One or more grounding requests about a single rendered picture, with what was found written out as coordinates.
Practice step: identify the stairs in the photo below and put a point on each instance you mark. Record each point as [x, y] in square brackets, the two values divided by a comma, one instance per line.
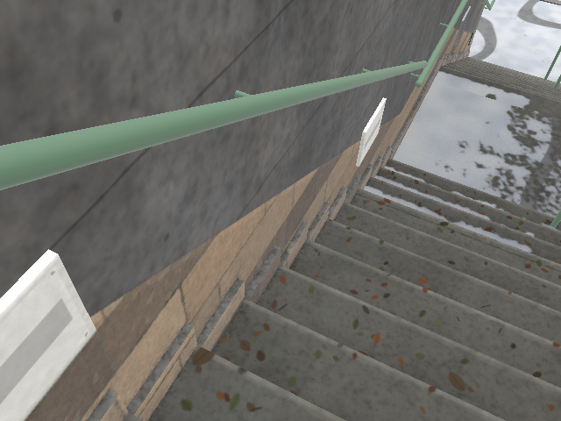
[507, 76]
[424, 300]

